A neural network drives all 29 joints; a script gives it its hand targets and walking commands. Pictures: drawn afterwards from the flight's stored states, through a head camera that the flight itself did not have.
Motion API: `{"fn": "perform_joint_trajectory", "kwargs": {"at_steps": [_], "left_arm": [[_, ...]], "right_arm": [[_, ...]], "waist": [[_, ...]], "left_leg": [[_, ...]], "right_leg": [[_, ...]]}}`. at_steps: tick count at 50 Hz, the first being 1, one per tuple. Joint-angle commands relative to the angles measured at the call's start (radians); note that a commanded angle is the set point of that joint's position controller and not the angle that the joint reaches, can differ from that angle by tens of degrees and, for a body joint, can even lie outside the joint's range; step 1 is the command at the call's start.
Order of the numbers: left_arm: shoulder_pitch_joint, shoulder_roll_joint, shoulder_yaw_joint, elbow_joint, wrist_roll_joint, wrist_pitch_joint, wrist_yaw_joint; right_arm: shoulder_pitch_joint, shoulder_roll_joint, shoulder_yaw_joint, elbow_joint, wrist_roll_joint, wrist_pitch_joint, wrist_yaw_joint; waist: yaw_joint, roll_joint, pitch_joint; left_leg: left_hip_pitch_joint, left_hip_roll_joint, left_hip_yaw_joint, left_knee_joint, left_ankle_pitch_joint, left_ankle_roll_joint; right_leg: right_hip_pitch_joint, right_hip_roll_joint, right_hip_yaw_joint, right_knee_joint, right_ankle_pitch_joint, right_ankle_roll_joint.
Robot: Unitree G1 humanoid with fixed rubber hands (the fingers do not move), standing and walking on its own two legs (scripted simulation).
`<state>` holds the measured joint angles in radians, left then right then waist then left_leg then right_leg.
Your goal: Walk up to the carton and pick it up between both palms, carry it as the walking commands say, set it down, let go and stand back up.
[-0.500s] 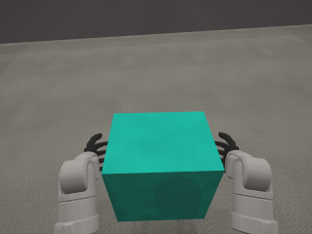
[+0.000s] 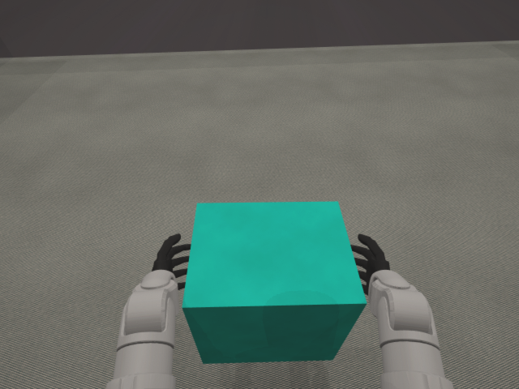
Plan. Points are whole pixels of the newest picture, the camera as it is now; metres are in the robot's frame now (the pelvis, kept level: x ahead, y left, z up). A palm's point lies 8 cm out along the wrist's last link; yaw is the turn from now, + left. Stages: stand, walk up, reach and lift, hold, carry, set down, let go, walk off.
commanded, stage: hold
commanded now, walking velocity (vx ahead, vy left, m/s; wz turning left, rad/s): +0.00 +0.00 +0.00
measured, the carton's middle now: (268, 285) +0.31 +0.00 -0.04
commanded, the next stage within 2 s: set down in 0.20 s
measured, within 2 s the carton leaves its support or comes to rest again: neither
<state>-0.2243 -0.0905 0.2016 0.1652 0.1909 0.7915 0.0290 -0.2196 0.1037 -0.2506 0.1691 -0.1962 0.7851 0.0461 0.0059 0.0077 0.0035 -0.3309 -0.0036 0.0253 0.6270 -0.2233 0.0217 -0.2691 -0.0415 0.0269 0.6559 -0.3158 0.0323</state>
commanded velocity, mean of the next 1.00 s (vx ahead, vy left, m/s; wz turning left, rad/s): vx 0.00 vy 0.00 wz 0.00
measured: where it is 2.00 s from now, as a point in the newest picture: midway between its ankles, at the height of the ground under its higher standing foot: outside the picture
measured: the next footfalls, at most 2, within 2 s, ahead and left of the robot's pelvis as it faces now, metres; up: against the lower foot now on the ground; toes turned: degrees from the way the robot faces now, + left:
none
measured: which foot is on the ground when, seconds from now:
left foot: down 0.00-1.00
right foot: down 0.00-1.00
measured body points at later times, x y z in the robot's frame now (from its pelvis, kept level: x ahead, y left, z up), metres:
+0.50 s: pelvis +0.00 -0.03 +0.00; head -0.03 -0.03 +0.45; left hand +0.32 +0.15 +0.03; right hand +0.30 -0.19 +0.02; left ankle +0.07 +0.11 -0.72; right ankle +0.03 -0.15 -0.72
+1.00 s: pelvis +0.03 -0.02 +0.00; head +0.09 -0.02 +0.45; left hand +0.34 +0.16 -0.04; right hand +0.33 -0.18 -0.05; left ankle +0.07 +0.11 -0.72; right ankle +0.03 -0.15 -0.72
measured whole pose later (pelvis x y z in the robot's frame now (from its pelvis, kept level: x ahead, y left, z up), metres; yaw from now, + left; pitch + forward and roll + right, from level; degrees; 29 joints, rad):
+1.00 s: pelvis +0.03 -0.02 +0.00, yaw +0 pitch +6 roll +0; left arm -0.34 -0.09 0.37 0.49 0.24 0.43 -0.02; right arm -0.28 0.10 -0.28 0.51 -0.21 0.39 -0.01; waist 0.01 -0.02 0.02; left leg -0.49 -0.01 -0.03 0.62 -0.23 0.00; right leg -0.44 -0.01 0.03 0.66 -0.33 0.01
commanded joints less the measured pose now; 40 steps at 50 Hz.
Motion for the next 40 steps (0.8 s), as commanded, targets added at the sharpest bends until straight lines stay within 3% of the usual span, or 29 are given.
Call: {"fn": "perform_joint_trajectory", "kwargs": {"at_steps": [1, 3, 5, 6, 7, 8, 9, 10, 11, 13, 18, 20, 21, 22, 23, 28, 32, 34, 35, 39, 40], "left_arm": [[-0.740, -0.974, -0.695, -0.099, -0.300, -0.093, -0.288], [-0.755, -0.959, -0.649, -0.030, -0.268, -0.089, -0.297], [-0.761, -0.936, -0.584, 0.047, -0.243, -0.089, -0.308], [-0.750, -0.924, -0.538, 0.087, -0.219, -0.088, -0.312], [-0.785, -0.934, -0.530, 0.112, -0.218, -0.092, -0.321], [-0.804, -0.942, -0.535, 0.109, -0.226, -0.098, -0.330], [-0.827, -0.954, -0.533, 0.121, -0.233, -0.106, -0.342], [-0.840, -0.964, -0.550, 0.106, -0.245, -0.115, -0.348], [-0.860, -1.000, -0.510, 0.165, -0.226, -0.109, -0.362], [-0.885, -0.970, -0.464, 0.209, -0.206, -0.117, -0.375], [-0.882, -0.958, -0.432, 0.253, -0.183, -0.146, -0.390], [-0.847, -0.962, -0.446, 0.246, -0.183, -0.157, -0.392], [-0.850, -0.955, -0.449, 0.224, -0.183, -0.169, -0.392], [-0.814, -0.952, -0.453, 0.225, -0.178, -0.172, -0.389], [-0.822, -0.948, -0.447, 0.226, -0.182, -0.181, -0.389], [-0.748, -0.930, -0.419, 0.273, -0.138, -0.209, -0.380], [-0.693, -0.920, -0.392, 0.303, -0.109, -0.246, -0.371], [-0.679, -0.910, -0.372, 0.306, -0.100, -0.268, -0.370], [-0.693, -0.905, -0.374, 0.303, -0.100, -0.276, -0.368], [-0.705, -0.896, -0.377, 0.302, -0.092, -0.329, -0.359], [-0.689, -0.889, -0.370, 0.310, -0.083, -0.340, -0.357]], "right_arm": [[-0.672, 0.851, 0.607, -0.027, 0.228, -0.095, 0.232], [-0.731, 0.835, 0.565, 0.003, 0.208, -0.101, 0.237], [-0.784, 0.836, 0.533, 0.044, 0.193, -0.102, 0.236], [-0.823, 0.832, 0.526, 0.052, 0.190, -0.105, 0.238], [-0.839, 0.838, 0.505, 0.080, 0.179, -0.111, 0.236], [-0.855, 0.869, 0.509, 0.068, 0.190, -0.117, 0.234], [-0.901, 0.894, 0.520, 0.055, 0.196, -0.126, 0.233], [-0.903, 0.918, 0.531, 0.052, 0.205, -0.134, 0.232], [-0.910, 1.091, 0.605, 0.026, 0.217, -0.122, 0.233], [-0.932, 1.090, 0.580, 0.080, 0.218, -0.123, 0.231], [-0.924, 1.085, 0.540, 0.140, 0.217, -0.159, 0.232], [-0.905, 1.083, 0.545, 0.122, 0.227, -0.180, 0.228], [-0.911, 1.083, 0.544, 0.107, 0.226, -0.191, 0.228], [-0.867, 1.076, 0.545, 0.126, 0.222, -0.194, 0.226], [-0.876, 1.083, 0.543, 0.130, 0.228, -0.200, 0.222], [-0.798, 1.035, 0.478, 0.193, 0.193, -0.239, 0.217], [-0.785, 1.012, 0.474, 0.187, 0.187, -0.283, 0.209], [-0.784, 1.022, 0.468, 0.206, 0.176, -0.301, 0.203], [-0.770, 1.021, 0.449, 0.221, 0.160, -0.311, 0.201], [-0.759, 1.026, 0.444, 0.245, 0.154, -0.360, 0.188], [-0.745, 1.028, 0.435, 0.260, 0.141, -0.368, 0.182]], "waist": [[-0.060, -0.032, -0.368], [-0.054, -0.029, -0.289], [-0.039, -0.062, -0.217], [-0.015, -0.057, -0.185], [-0.026, -0.059, -0.179], [-0.018, -0.039, -0.192], [-0.015, -0.081, -0.225], [-0.011, -0.080, -0.278], [0.014, -0.148, -0.298], [0.033, -0.152, -0.268], [0.040, -0.134, -0.277], [0.040, -0.100, -0.332], [0.034, -0.123, -0.355], [0.037, -0.108, -0.354], [0.037, -0.125, -0.353], [0.009, -0.067, -0.332], [0.012, -0.046, -0.322], [0.016, -0.068, -0.339], [-0.001, -0.058, -0.334], [-0.002, -0.036, -0.381], [-0.009, -0.053, -0.368]], "left_leg": [[0.366, -0.055, -0.144, -0.197, 0.071, -0.033], [0.330, -0.051, -0.140, -0.222, -0.081, -0.029], [0.275, -0.050, -0.130, -0.244, -0.200, -0.017], [0.257, -0.056, -0.119, -0.245, -0.223, -0.012], [0.268, -0.059, -0.113, -0.238, -0.239, -0.014], [0.270, -0.066, -0.100, -0.226, -0.223, -0.016], [0.283, -0.076, -0.085, -0.206, -0.201, -0.015], [0.318, -0.078, -0.082, -0.193, -0.151, -0.017], [0.334, -0.074, -0.073, -0.162, -0.127, 0.032], [0.328, -0.081, -0.064, -0.144, -0.122, 0.037], [0.327, -0.080, -0.064, -0.135, -0.086, 0.032], [0.329, -0.081, -0.063, -0.129, -0.020, 0.030], [0.340, -0.079, -0.071, -0.128, -0.006, 0.032], [0.321, -0.077, -0.070, -0.127, 0.022, 0.028], [0.309, -0.079, -0.073, -0.126, 0.019, 0.033], [0.259, -0.069, -0.085, -0.115, 0.040, 0.022], [0.197, -0.068, -0.091, -0.087, 0.083, 0.021], [0.167, -0.073, -0.090, -0.074, 0.091, 0.023], [0.162, -0.073, -0.089, -0.064, 0.091, 0.021], [0.114, -0.074, -0.098, -0.029, 0.130, 0.023], [0.078, -0.077, -0.101, -0.020, 0.143, 0.026]], "right_leg": [[-0.041, 0.144, 0.045, -0.238, 0.040, -0.079], [-0.067, 0.138, 0.048, -0.250, -0.070, -0.081], [-0.064, 0.133, 0.054, -0.266, -0.166, -0.079], [-0.063, 0.125, 0.057, -0.277, -0.195, -0.078], [-0.080, 0.120, 0.064, -0.289, -0.223, -0.081], [-0.079, 0.109, 0.076, -0.298, -0.219, -0.086], [-0.085, 0.104, 0.079, -0.309, -0.238, -0.081], [-0.087, 0.096, 0.085, -0.314, -0.205, -0.079], [-0.070, 0.071, 0.118, -0.359, -0.260, -0.072], [-0.102, 0.068, 0.122, -0.366, -0.293, -0.061], [-0.121, 0.065, 0.110, -0.342, -0.224, -0.055], [-0.086, 0.068, 0.108, -0.323, -0.127, -0.054], [-0.094, 0.073, 0.098, -0.311, -0.096, -0.050], [-0.075, 0.073, 0.098, -0.302, -0.051, -0.052], [-0.073, 0.077, 0.097, -0.297, -0.047, -0.044], [-0.091, 0.098, 0.073, -0.255, 0.013, -0.048], [-0.085, 0.108, 0.072, -0.218, 0.075, -0.047], [-0.074, 0.115, 0.074, -0.209, 0.089, -0.040], [-0.087, 0.117, 0.074, -0.202, 0.097, -0.044], [-0.096, 0.128, 0.073, -0.153, 0.149, -0.045], [-0.104, 0.131, 0.072, -0.141, 0.175, -0.037]]}}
